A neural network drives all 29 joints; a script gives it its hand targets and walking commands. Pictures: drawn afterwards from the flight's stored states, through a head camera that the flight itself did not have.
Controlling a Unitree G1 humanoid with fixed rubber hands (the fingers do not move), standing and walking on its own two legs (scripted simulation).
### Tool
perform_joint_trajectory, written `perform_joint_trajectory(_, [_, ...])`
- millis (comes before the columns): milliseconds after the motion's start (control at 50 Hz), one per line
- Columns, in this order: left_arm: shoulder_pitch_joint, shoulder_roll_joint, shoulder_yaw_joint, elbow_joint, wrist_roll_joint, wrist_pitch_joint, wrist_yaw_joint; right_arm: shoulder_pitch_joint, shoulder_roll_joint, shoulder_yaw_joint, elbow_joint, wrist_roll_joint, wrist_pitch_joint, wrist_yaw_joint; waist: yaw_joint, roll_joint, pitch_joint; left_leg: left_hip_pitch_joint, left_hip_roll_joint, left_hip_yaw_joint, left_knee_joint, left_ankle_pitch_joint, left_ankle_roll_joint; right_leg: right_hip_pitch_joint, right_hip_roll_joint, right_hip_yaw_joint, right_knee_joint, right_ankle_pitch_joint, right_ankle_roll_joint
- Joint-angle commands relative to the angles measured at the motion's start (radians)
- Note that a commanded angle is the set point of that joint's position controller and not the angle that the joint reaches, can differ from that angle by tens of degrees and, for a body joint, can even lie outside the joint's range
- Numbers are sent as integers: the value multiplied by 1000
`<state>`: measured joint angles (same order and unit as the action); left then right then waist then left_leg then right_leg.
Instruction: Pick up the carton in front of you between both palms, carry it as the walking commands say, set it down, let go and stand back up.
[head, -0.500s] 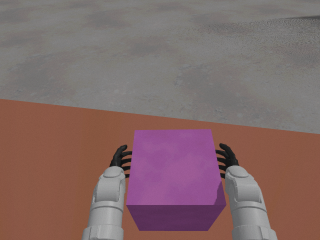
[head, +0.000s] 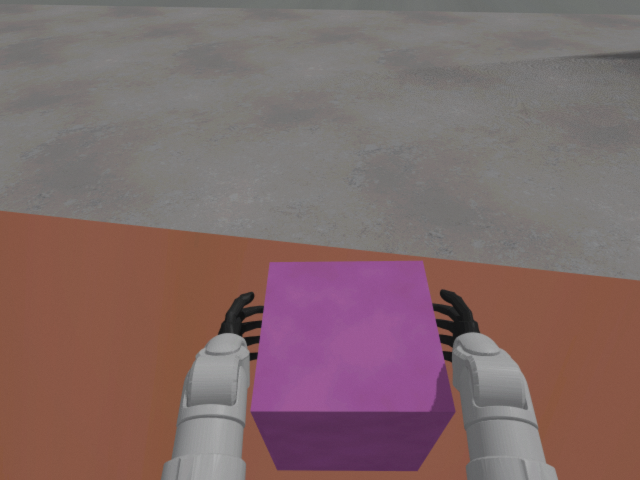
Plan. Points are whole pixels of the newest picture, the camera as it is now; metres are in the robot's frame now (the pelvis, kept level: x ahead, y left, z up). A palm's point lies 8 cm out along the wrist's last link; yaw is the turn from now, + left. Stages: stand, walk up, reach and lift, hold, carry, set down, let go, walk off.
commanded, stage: hold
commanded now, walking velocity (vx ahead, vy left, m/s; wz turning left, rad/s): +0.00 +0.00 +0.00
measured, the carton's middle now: (346, 370) +0.29 +0.00 -0.03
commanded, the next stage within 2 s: carry in 0.14 s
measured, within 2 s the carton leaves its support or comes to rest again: neither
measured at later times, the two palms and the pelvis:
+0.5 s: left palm (251, 281) +0.34 +0.13 +0.10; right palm (481, 284) +0.34 -0.17 +0.10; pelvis +0.07 -0.01 +0.00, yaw +0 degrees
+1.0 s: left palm (300, 195) +0.58 +0.08 +0.07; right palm (467, 200) +0.57 -0.22 +0.06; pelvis +0.34 -0.06 -0.03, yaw -1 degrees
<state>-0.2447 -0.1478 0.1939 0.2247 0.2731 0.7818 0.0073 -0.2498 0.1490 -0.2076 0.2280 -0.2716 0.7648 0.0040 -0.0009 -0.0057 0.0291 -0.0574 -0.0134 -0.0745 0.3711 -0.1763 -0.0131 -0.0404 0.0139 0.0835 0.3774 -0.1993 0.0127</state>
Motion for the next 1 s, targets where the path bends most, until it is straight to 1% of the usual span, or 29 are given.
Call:
perform_joint_trajectory(0, [-581, -936, -557, -90, -283, -63, -253, -550, 946, 552, -58, 269, -47, 245, 3, 4, -232, 58, -80, 14, -43, 48, 9, -28, 76, -18, -61, 65, -9])
perform_joint_trajectory(100, [-619, -952, -558, -63, -283, -69, -255, -584, 952, 547, -31, 264, -53, 248, -1, 4, -249, 56, -77, 14, -36, 15, 9, -41, 74, -20, -53, 29, -12])
perform_joint_trajectory(120, [-654, -942, -557, -61, -297, -63, -251, -598, 945, 552, -32, 268, -49, 245, -4, 54, -293, -52, 108, 3, 7, -156, 16, -147, -84, -6, 24, -121, -19])
perform_joint_trajectory(160, [-662, -939, -574, -96, -312, -55, -245, -592, 936, 557, -61, 288, -41, 233, -4, 81, -279, -132, 124, -77, -82, -565, 38, -243, -43, -25, 60, -422, -14])
perform_joint_trajectory(180, [-677, -946, -589, -116, -322, -48, -241, -610, 939, 572, -86, 299, -35, 226, -8, 121, -273, -135, 155, -120, -115, -637, 57, -293, -13, -69, 138, -414, -5])
perform_joint_trajectory(220, [-692, -956, -626, -161, -354, -25, -232, -598, 939, 598, -124, 306, -11, 204, -5, 185, -302, -160, 235, -211, -147, -512, 107, -281, 7, -145, 271, -209, 6])
perform_joint_trajectory(260, [-689, -965, -673, -204, -403, 7, -223, -576, 934, 636, -203, 325, 28, 175, 0, 120, -362, -225, 197, -113, -67, -435, 105, -145, -7, -152, 102, -185, -14])
perform_joint_trajectory(280, [-681, -970, -691, -232, -422, 29, -215, -579, 929, 657, -248, 336, 53, 160, 5, 60, -386, -307, 147, -36, 20, -455, 83, -31, -30, -112, 19, -218, -29])
perform_joint_trajectory(300, [-657, -958, -700, -257, -424, 50, -202, -593, 933, 684, -295, 349, 83, 151, 16, -138, -364, -440, 58, 99, 238, -427, 27, -2, -183, 151, -123, -447, -80])
perform_joint_trajectory(320, [-623, -932, -702, -284, -424, 75, -186, -604, 933, 711, -336, 369, 109, 141, 26, -277, -293, -624, 7, 170, 411, -340, -3, 60, -327, 390, -233, -556, -151])
perform_joint_trajectory(340, [-589, -910, -711, -321, -418, 101, -167, -616, 929, 743, -368, 393, 133, 134, 22, -222, -257, -665, 66, 127, 457, -301, 2, 45, -372, 446, -249, -472, -196])
perform_joint_trajectory(380, [-540, -888, -717, -420, -424, 149, -129, -578, 910, 784, -430, 436, 181, 117, 24, -113, -299, -635, 79, 136, 400, -260, 4, 54, -347, 300, -206, -262, -193])
perform_joint_trajectory(400, [-512, -875, -720, -464, -430, 173, -112, -542, 899, 797, -454, 451, 206, 105, 27, -117, -329, -595, 63, 165, 352, -239, 0, 63, -309, 204, -182, -178, -174])
perform_joint_trajectory(440, [-435, -844, -725, -536, -432, 221, -80, -465, 882, 820, -509, 475, 254, 78, 32, -157, -358, -522, 22, 215, 250, -191, -8, 67, -254, 98, -155, -76, -153])
perform_joint_trajectory(500, [-324, -811, -739, -626, -446, 291, -39, -344, 840, 808, -598, 483, 320, 35, 27, -145, -371, -353, -7, 290, 54, -93, -12, 14, -224, 4, -78, -21, -146])
perform_joint_trajectory(540, [-266, -790, -748, -678, -463, 333, -17, -259, 817, 782, -641, 478, 360, 10, 13, -69, -412, -4, 30, 269, -37, -17, 5, -209, -182, -81, 79, -65, -110])
perform_joint_trajectory(560, [-255, -776, -749, -701, -472, 353, -7, -208, 797, 761, -659, 471, 379, -3, -6, 42, -448, 203, 169, 103, -70, -135, 36, -389, -146, -141, 255, -143, -73])
perform_joint_trajectory(580, [-262, -765, -755, -746, -489, 376, 2, -173, 778, 739, -665, 458, 391, -18, -23, 279, -435, 340, 395, -264, -133, -286, 152, -679, -62, -224, 473, -263, -25])
perform_joint_trajectory(600, [-297, -750, -766, -783, -512, 395, 7, -166, 778, 721, -676, 445, 401, -33, -31, 279, -382, 336, 489, -411, -141, -278, 252, -811, -69, -171, 579, -354, -38])
perform_joint_trajectory(620, [-312, -767, -769, -798, -533, 407, 7, -164, 799, 710, -706, 446, 410, -42, -32, 187, -337, 268, 487, -407, -153, -220, 267, -848, -106, -127, 653, -360, -46])
perform_joint_trajectory(660, [-307, -790, -762, -808, -551, 417, 11, -221, 813, 724, -775, 471, 421, -57, -30, 63, -323, 179, 439, -263, -196, -249, 222, -838, -151, -120, 647, -265, -37])
perform_joint_trajectory(740, [-247, -791, -729, -808, -534, 403, 43, -253, 796, 754, -832, 512, 419, -74, -20, 98, -291, 44, 317, 16, -231, -119, 154, -664, -130, -202, 411, -47, 8])
perform_joint_trajectory(800, [-179, -754, -703, -808, -499, 396, 72, -209, 756, 762, -835, 529, 418, -81, -20, 120, -265, -11, 275, 128, -205, -7, 131, -535, -90, -259, 244, 46, 3])
perform_joint_trajectory(860, [-135, -704, -693, -826, -478, 398, 86, -159, 712, 765, -837, 526, 421, -85, -17, 161, -250, -44, 267, 181, -148, 32, 102, -386, -79, -307, 156, 128, -18])
perform_joint_trajectory(900, [-105, -677, -687, -826, -472, 401, 88, -144, 688, 766, -840, 518, 427, -84, 3, 125, -289, -101, 213, 271, 64, 178, 66, -163, -24, -378, 121, 54, -32])
perform_joint_trajectory(920, [-93, -668, -685, -825, -470, 404, 88, -122, 671, 764, -837, 513, 431, -84, 13, 67, -350, -194, 179, 313, 268, 189, 36, 34, -43, -335, 124, -16, -38])
perform_joint_trajectory(940, [-71, -645, -680, -821, -461, 407, 88, -121, 650, 767, -854, 513, 439, -84, 33, -120, -407, -397, 108, 317, 553, 7, -22, 190, -285, 60, -20, -255, -109])
perform_joint_trajectory(960, [-75, -643, -687, -817, -469, 406, 83, -126, 644, 773, -871, 511, 445, -82, 31, -313, -425, -643, 7, 239, 787, -307, -37, 311, -461, 419, -156, -272, -224])
perform_joint_trajectory(980, [-70, -672, -700, -828, -484, 407, 73, -120, 661, 784, -863, 517, 446, -73, 23, -248, -415, -700, 74, 129, 898, -306, -2, 265, -473, 414, -169, -183, -235])
